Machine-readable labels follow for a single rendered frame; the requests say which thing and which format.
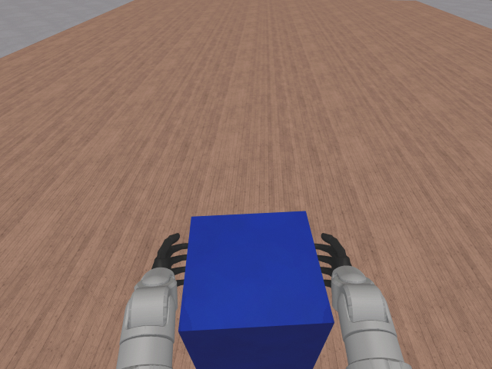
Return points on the carton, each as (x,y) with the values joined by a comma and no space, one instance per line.
(254,295)

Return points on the left robot hand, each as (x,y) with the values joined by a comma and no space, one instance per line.
(164,259)

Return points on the right robot forearm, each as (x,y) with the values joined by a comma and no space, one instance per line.
(366,325)

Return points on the left robot forearm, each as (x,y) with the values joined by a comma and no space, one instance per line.
(148,330)

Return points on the right robot hand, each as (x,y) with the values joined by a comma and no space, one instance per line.
(336,251)

